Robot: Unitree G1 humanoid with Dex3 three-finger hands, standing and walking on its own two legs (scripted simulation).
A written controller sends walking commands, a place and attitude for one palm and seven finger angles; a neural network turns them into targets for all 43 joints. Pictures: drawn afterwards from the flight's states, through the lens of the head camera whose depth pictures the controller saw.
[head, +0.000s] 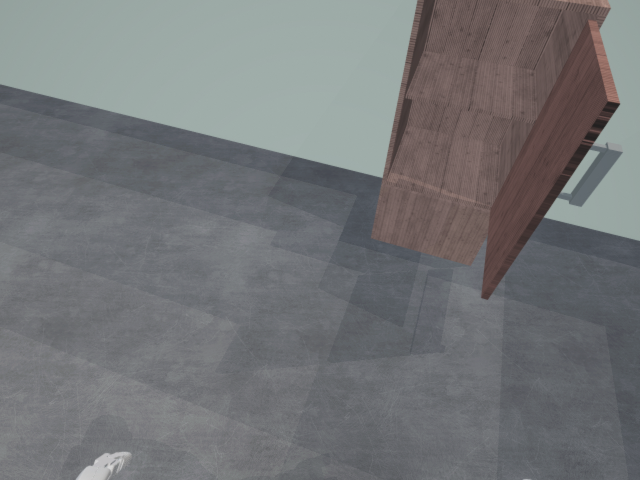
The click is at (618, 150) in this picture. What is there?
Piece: cupboard door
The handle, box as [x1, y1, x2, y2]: [557, 142, 622, 206]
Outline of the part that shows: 621,146 607,142 604,145 594,143 589,149 600,152 571,193 568,194 560,192 557,197 567,199 569,203 581,206 622,152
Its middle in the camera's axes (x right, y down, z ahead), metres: +0.52 -0.13 +0.77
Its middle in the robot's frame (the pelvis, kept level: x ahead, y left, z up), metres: +0.68 -0.49 -0.01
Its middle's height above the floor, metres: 0.76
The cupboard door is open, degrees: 89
